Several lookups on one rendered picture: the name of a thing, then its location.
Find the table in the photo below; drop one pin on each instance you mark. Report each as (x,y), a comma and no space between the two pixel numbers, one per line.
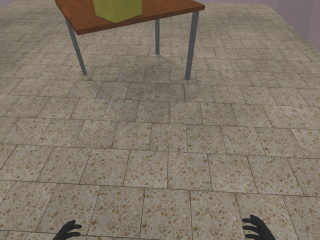
(80,16)

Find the carton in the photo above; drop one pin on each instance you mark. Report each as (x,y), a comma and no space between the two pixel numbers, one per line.
(117,10)

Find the robot right hand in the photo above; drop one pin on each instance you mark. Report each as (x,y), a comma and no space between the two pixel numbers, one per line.
(261,229)

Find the robot left hand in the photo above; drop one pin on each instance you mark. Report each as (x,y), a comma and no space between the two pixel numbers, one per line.
(63,233)

